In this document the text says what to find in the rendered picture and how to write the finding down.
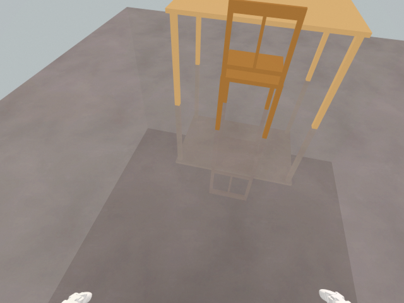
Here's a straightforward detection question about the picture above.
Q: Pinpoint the table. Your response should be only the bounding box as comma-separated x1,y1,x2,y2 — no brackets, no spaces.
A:
165,0,372,129

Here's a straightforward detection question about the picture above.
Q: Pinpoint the chair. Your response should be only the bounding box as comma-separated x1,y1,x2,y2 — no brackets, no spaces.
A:
215,0,307,139

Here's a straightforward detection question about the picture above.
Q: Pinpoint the robot right hand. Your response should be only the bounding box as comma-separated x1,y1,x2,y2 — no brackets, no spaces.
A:
319,289,351,303

